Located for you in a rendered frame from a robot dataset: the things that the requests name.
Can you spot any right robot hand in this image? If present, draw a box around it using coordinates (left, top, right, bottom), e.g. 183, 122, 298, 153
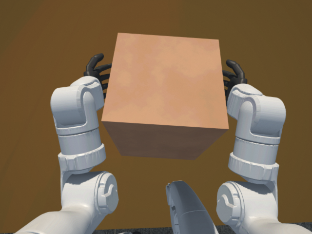
222, 59, 247, 104

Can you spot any robot left upper arm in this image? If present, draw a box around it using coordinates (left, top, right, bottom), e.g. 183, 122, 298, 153
14, 171, 118, 234

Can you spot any right robot thigh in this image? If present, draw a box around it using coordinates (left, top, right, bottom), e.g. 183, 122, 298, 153
166, 181, 219, 234

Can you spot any left robot forearm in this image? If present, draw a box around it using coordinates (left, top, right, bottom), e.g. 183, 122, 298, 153
50, 76, 106, 204

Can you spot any carton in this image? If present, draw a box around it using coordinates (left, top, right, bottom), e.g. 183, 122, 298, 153
101, 33, 229, 160

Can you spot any robot right upper arm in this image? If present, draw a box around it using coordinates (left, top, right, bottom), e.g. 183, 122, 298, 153
216, 181, 312, 234

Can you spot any right robot forearm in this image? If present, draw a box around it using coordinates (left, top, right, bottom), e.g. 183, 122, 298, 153
227, 84, 286, 208

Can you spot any robot right shin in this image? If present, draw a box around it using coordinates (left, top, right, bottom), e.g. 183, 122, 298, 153
170, 206, 180, 234

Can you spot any left robot hand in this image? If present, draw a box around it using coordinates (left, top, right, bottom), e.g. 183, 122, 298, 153
84, 53, 112, 99

